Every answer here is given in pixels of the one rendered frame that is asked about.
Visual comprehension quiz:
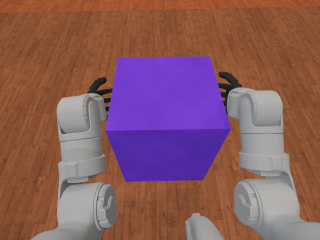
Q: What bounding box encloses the robot left forearm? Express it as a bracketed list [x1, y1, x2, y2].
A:
[56, 93, 107, 224]

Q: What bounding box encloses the left robot hand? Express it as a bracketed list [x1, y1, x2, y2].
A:
[87, 77, 113, 121]

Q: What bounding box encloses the robot right forearm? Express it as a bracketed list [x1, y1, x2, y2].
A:
[226, 87, 300, 213]

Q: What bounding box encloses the right robot shin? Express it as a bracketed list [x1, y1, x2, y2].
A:
[191, 213, 201, 217]

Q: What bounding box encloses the carton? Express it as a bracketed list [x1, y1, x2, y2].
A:
[105, 56, 231, 182]

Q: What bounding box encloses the right robot upper arm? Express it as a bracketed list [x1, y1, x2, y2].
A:
[234, 178, 320, 240]

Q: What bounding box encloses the right robot hand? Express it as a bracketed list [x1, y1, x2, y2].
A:
[218, 71, 242, 115]

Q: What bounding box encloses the robot right thigh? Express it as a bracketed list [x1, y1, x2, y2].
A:
[185, 216, 225, 240]

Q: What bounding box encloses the left robot upper arm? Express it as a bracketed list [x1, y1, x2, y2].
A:
[31, 182, 119, 240]

